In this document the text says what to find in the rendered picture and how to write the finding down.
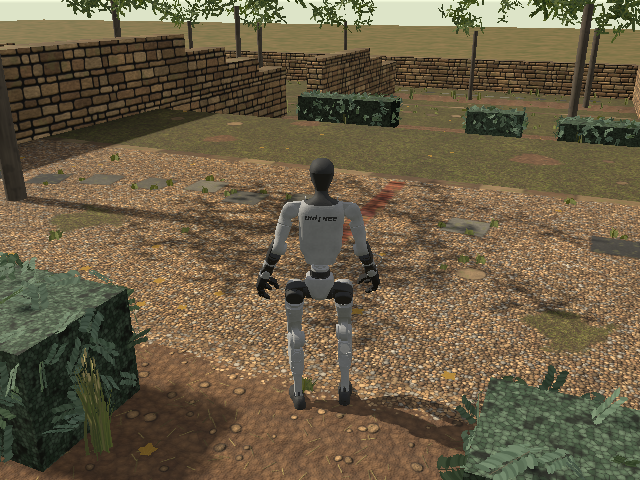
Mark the robot right hand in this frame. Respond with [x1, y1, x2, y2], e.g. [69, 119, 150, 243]
[357, 270, 380, 293]

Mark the robot left hand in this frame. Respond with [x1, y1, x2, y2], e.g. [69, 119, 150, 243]
[256, 275, 279, 299]

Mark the robot right shin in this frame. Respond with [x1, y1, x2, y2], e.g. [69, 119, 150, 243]
[338, 324, 352, 392]

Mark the robot right upper arm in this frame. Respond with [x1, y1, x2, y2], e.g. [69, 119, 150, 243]
[342, 201, 369, 256]

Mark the robot left forearm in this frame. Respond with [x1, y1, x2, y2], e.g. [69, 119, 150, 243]
[259, 239, 281, 279]

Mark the left robot foot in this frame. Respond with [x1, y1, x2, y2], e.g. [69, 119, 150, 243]
[289, 384, 306, 410]

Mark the robot left upper arm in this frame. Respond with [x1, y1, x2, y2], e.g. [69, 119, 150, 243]
[271, 201, 301, 256]

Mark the robot right forearm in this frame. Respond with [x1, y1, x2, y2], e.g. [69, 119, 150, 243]
[359, 241, 377, 277]

